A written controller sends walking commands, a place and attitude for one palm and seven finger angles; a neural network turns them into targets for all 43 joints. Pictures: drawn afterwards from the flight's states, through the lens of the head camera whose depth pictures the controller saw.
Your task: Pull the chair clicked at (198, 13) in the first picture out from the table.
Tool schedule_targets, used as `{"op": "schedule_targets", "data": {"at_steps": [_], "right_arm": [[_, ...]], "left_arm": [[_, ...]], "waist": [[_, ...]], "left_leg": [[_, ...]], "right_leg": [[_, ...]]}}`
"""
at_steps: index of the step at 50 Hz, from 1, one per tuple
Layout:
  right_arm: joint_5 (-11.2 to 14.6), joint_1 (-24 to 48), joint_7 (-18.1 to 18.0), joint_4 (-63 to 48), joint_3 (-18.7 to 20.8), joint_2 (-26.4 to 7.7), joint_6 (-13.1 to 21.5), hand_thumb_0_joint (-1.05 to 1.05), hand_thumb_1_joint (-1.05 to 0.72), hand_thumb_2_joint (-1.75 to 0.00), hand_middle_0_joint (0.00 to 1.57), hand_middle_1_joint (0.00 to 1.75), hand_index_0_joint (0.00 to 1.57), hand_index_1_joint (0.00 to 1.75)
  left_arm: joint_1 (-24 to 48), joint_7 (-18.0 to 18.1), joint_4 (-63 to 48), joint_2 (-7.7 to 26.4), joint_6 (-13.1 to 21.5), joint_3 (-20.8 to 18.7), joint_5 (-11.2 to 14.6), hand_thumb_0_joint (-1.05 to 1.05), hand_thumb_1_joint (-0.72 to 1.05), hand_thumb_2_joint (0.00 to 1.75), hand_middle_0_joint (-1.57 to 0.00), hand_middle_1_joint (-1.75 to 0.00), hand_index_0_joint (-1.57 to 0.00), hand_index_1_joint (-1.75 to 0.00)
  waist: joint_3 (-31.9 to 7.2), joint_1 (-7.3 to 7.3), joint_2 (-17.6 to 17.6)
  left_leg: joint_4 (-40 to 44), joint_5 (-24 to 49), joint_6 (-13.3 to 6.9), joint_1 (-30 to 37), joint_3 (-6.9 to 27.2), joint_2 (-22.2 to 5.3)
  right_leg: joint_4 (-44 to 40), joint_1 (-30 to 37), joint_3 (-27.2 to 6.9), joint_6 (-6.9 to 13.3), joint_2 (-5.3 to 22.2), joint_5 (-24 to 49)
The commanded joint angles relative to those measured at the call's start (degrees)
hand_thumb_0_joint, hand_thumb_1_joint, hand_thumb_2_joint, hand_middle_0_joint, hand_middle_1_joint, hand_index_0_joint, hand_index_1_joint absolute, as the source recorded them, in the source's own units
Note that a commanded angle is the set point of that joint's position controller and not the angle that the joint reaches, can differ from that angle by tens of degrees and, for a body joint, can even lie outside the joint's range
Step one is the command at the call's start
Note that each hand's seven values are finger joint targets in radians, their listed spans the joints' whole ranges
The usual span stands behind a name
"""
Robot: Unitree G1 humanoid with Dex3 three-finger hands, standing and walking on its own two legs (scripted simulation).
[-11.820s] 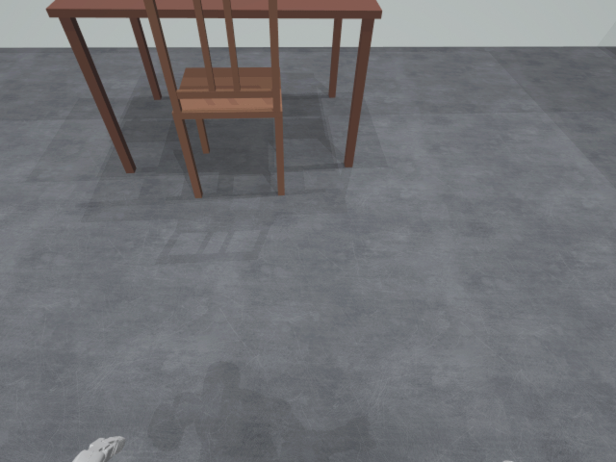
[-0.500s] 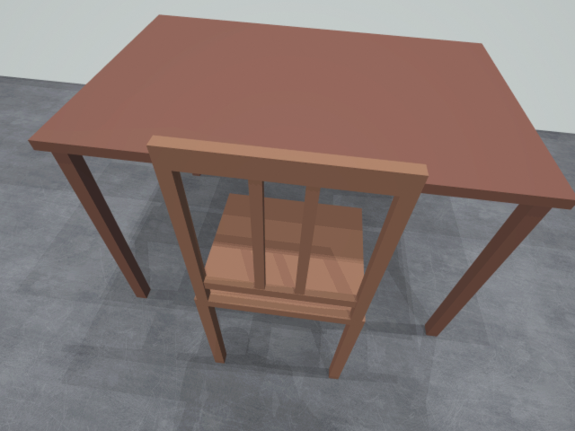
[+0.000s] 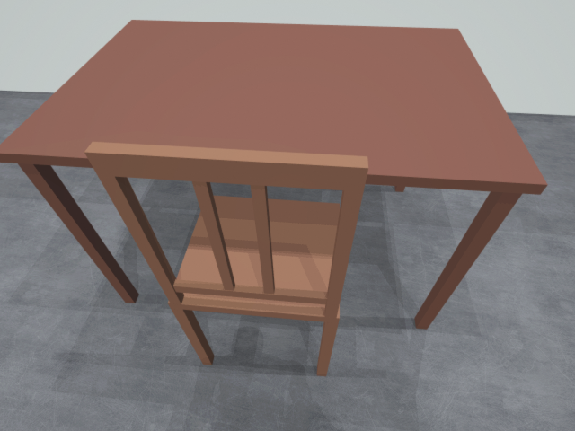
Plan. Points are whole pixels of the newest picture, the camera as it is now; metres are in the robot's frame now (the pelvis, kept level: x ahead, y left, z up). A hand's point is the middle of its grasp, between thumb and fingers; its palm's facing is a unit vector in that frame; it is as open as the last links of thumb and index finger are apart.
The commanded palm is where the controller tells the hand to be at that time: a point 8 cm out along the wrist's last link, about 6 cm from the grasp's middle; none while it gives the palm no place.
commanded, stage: come to a stop and stand still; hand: left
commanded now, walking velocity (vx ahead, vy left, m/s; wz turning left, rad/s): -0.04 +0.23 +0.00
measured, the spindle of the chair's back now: (217, 242) +0.45 +0.17 -0.06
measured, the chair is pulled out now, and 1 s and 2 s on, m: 0.00 0.00 0.00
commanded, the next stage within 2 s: none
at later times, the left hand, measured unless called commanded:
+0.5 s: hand out of the picture -0.01 +0.20 -0.17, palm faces +0.04 -0.97 -0.23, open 7.4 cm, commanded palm none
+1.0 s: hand out of the picture -0.06 +0.29 -0.18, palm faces +0.04 -0.98 -0.21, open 7.3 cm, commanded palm none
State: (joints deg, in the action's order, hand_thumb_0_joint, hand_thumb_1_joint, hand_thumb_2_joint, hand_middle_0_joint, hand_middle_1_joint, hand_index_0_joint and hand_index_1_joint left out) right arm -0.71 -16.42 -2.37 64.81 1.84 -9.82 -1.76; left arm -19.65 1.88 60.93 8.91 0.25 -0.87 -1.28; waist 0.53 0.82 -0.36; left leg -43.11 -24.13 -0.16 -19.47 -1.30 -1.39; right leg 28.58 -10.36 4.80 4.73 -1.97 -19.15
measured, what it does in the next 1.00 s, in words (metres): steps to the left: left foot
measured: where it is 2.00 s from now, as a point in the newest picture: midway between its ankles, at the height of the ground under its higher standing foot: outside the picture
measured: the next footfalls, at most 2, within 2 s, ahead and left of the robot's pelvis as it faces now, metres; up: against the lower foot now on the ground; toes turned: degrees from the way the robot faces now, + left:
left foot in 0.50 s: +0.05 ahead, +0.10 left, +0.00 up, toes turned +0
left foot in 1.40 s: +0.01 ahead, +0.20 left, +0.00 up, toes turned -4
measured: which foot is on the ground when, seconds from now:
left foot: up 0.00-0.48, down 0.50-1.00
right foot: down 0.00-1.00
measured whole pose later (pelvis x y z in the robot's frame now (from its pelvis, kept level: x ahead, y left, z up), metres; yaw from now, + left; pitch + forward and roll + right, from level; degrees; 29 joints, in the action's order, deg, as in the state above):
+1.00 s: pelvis -0.04 +0.11 +0.00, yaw -1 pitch -1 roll +0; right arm -0.4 -17.3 -1.1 58.5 0.9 -10.3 -2.0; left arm -22.0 2.6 56.9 9.7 -2.1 -0.9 -1.2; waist 0.3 0.8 1.0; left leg -20.5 -7.1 -8.0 -13.8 -5.0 10.1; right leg 30.7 -11.8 -1.7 1.1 1.3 -19.8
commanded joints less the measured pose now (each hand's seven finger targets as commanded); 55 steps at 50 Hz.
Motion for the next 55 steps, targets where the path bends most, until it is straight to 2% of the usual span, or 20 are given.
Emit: {"op": "schedule_targets", "data": {"at_steps": [1,6,12,17,18,19,20,22,23,25,26,28,29,32,37,44,49,51,53,55], "right_arm": [[0.43,-0.79,0.13,-2.23,-1.08,-0.64,1.86,0.00,-0.90,-0.90,0.20,0.30,0.20,0.30],[1.03,1.91,-0.14,-4.16,-0.83,-2.51,0.69,0.00,-0.90,-0.90,0.20,0.30,0.20,0.30],[0.88,4.67,0.41,-6.87,0.00,-2.69,-0.42,0.00,-0.90,-0.90,0.20,0.30,0.20,0.30],[0.83,4.75,1.08,-8.13,-0.02,-1.98,0.05,0.00,-0.90,-0.90,0.20,0.30,0.20,0.30],[-0.25,10.33,0.36,-14.08,0.27,-3.42,1.81,0.00,-0.90,-0.90,0.20,0.30,0.20,0.30],[0.59,6.16,0.23,-13.68,0.19,-3.15,1.75,0.00,-0.90,-0.90,0.20,0.30,0.20,0.30],[0.62,3.09,-0.08,-12.52,0.08,-1.88,1.81,0.00,-0.90,-0.90,0.20,0.30,0.20,0.30],[1.10,-0.99,0.23,-12.36,0.69,-3.85,1.91,0.00,-0.90,-0.90,0.20,0.30,0.20,0.30],[0.78,-2.20,0.40,-12.22,0.76,-4.71,1.93,0.00,-0.90,-0.90,0.20,0.30,0.20,0.30],[-0.20,1.14,0.53,-13.08,0.59,-6.76,2.02,0.00,-0.90,-0.90,0.20,0.30,0.20,0.30],[-0.46,3.38,0.59,-13.95,0.22,-6.63,1.79,0.00,-0.90,-0.90,0.20,0.30,0.20,0.30],[-0.16,3.92,0.42,-15.05,-0.43,-5.41,1.88,0.00,-0.90,-0.90,0.20,0.30,0.20,0.30],[-0.22,3.62,0.47,-14.55,-0.65,-5.21,1.68,0.00,-0.90,-0.90,0.20,0.30,0.20,0.30],[-0.39,2.23,0.79,-14.76,-0.20,-7.66,1.96,0.00,-0.90,-0.90,0.20,0.30,0.20,0.30],[-0.20,1.76,0.89,-14.08,0.30,-8.50,2.10,0.00,-0.90,-0.90,0.20,0.30,0.20,0.30],[0.09,1.47,0.77,-12.06,0.36,-8.11,1.86,0.00,-0.90,-0.90,0.20,0.30,0.20,0.30],[0.47,1.30,0.76,-10.24,0.22,-7.08,1.39,0.00,-0.90,-0.90,0.20,0.30,0.20,0.30],[0.78,1.37,0.74,-9.83,0.05,-6.34,1.10,0.00,-0.90,-0.90,0.20,0.30,0.20,0.30],[0.81,-0.58,0.72,-8.74,-0.23,-6.00,0.93,0.00,-0.90,-0.90,0.20,0.30,0.20,0.30],[0.55,-2.32,0.87,-7.60,-0.55,-5.16,1.00,0.00,-0.90,-0.90,0.20,0.30,0.20,0.30]], "left_arm": [[-6.19,1.02,0.05,5.12,2.25,-0.01,0.11,0.00,0.90,0.90,-0.20,-0.30,-0.20,-0.30],[-8.48,1.97,0.31,7.48,1.69,-0.71,0.09,0.00,0.90,0.90,-0.20,-0.30,-0.20,-0.30],[-6.22,2.03,-1.58,7.30,0.86,-1.12,-0.37,0.00,0.90,0.90,-0.20,-0.30,-0.20,-0.30],[-3.30,1.51,-3.08,8.01,0.90,-1.15,-0.59,0.00,0.90,0.90,-0.20,-0.30,-0.20,-0.30],[-10.14,3.32,-3.03,7.21,2.91,-1.41,-0.45,0.00,0.90,0.90,-0.20,-0.30,-0.20,-0.30],[-7.11,3.55,-4.31,11.94,3.14,-2.47,-0.13,0.00,0.90,0.90,-0.20,-0.30,-0.20,-0.30],[-7.95,3.15,-5.63,10.99,2.94,-2.18,0.41,0.00,0.90,0.90,-0.20,-0.30,-0.20,-0.30],[-3.98,2.78,-6.68,9.77,2.71,-1.77,0.75,0.00,0.90,0.90,-0.20,-0.30,-0.20,-0.30],[-2.19,2.63,-7.42,8.41,2.15,-1.68,0.80,0.00,0.90,0.90,-0.20,-0.30,-0.20,-0.30],[-1.71,2.10,-8.09,4.67,0.26,-1.13,0.59,0.00,0.90,0.90,-0.20,-0.30,-0.20,-0.30],[-3.47,1.93,-7.90,4.04,-0.23,-1.22,0.36,0.00,0.90,0.90,-0.20,-0.30,-0.20,-0.30],[-4.68,1.70,-7.38,5.21,0.23,-1.06,-0.01,0.00,0.90,0.90,-0.20,-0.30,-0.20,-0.30],[-3.60,1.63,-7.23,6.62,-0.14,-1.26,0.00,0.00,0.90,0.90,-0.20,-0.30,-0.20,-0.30],[-2.75,1.28,-7.80,6.60,-0.45,-1.17,0.00,0.00,0.90,0.90,-0.20,-0.30,-0.20,-0.30],[-3.01,0.70,-8.66,6.86,-1.40,-1.29,-0.38,0.00,0.90,0.90,-0.20,-0.30,-0.20,-0.30],[-6.14,0.75,-7.38,6.75,-2.18,-1.45,-0.36,0.00,0.90,0.90,-0.20,-0.30,-0.20,-0.30],[-11.18,1.26,-4.43,5.70,-1.35,-1.20,-0.10,0.00,0.90,0.90,-0.20,-0.30,-0.20,-0.30],[-11.54,1.43,-3.69,5.69,-0.75,-0.87,0.04,0.00,0.90,0.90,-0.20,-0.30,-0.20,-0.30],[-7.76,1.42,-4.24,5.03,-0.30,-0.49,0.48,0.00,0.90,0.90,-0.20,-0.30,-0.20,-0.30],[-6.39,1.43,-4.80,4.57,-0.08,-0.21,0.42,0.00,0.90,0.90,-0.20,-0.30,-0.20,-0.30]], "waist": [[2.88,0.14,4.07],[0.21,1.87,5.55],[3.14,1.37,5.89],[3.06,0.19,6.00],[2.03,1.54,-0.97],[-1.48,-2.90,-1.33],[-6.06,-1.89,3.11],[-9.26,-3.82,10.11],[-8.66,-4.26,9.07],[-0.68,-1.22,-4.07],[4.24,0.62,-4.20],[8.20,0.56,-4.22],[8.17,0.53,-8.31],[3.49,0.11,0.63],[3.38,0.61,-1.78],[2.33,1.03,-2.75],[3.74,1.81,1.70],[3.39,0.88,4.09],[5.15,-1.57,7.02],[5.50,-2.37,4.12]], "left_leg": [[-2.32,-0.07,0.60,-6.62,0.34,-0.17],[-1.25,0.46,1.36,-8.03,0.15,1.19],[-3.06,1.51,1.51,-6.47,1.60,1.12],[5.10,3.83,1.23,0.68,0.80,1.06],[-2.53,-4.75,1.49,-4.51,-1.60,5.73],[0.23,-2.93,-0.07,-6.99,-2.20,5.76],[3.99,0.59,-1.64,-4.17,-3.65,5.70],[11.90,13.19,-2.36,4.75,-1.14,4.40],[15.37,19.36,-2.79,9.49,1.52,1.09],[17.99,34.92,-6.40,9.20,11.83,-8.45],[19.20,30.74,-7.69,4.22,11.39,-8.69],[18.91,20.52,-5.74,0.08,11.55,-5.18],[20.95,18.04,-5.24,-1.03,12.87,-4.43],[24.98,6.96,-5.37,0.43,16.71,-6.06],[33.18,-7.39,-4.54,0.10,19.84,-6.59],[35.50,-3.67,-0.13,3.06,19.19,-6.94],[33.43,0.23,1.08,2.35,15.03,-4.13],[30.42,0.57,3.58,4.59,12.31,-0.90],[24.82,2.04,1.62,9.48,11.17,-0.46],[24.53,3.29,-0.66,11.16,10.76,-1.21]], "right_leg": [[-9.67,6.91,-14.67,0.39,15.66,43.61],[-4.59,13.78,-13.76,0.33,17.21,61.94],[-5.75,6.46,-15.29,5.46,18.54,49.57],[-7.07,0.92,-14.61,6.22,17.42,35.99],[-3.95,7.64,-23.40,-2.42,15.76,86.76],[2.43,15.51,-17.25,-3.81,17.95,99.34],[6.16,16.50,-13.29,-5.65,16.41,97.40],[9.00,13.19,-9.65,-0.74,13.28,74.22],[8.96,7.92,-8.16,-0.12,11.66,54.09],[5.47,-3.65,-4.69,-2.47,5.66,4.36],[1.68,-3.84,-4.86,-2.76,4.92,-3.87],[-4.45,-3.80,-7.09,-1.32,5.91,5.23],[-3.57,-2.99,-7.79,-0.96,6.36,5.01],[-1.91,-1.25,-6.34,-1.20,4.80,0.08],[3.88,-4.49,-5.44,-2.36,3.68,-4.00],[10.72,-7.12,-6.67,-3.12,3.43,-4.78],[-7.36,0.86,-6.20,-2.20,3.52,0.48],[-10.05,-1.71,-10.47,0.11,6.35,-2.79],[-11.01,-11.42,-14.50,1.31,8.86,-8.55],[-9.84,-13.98,-14.07,0.42,8.16,-7.35]]}}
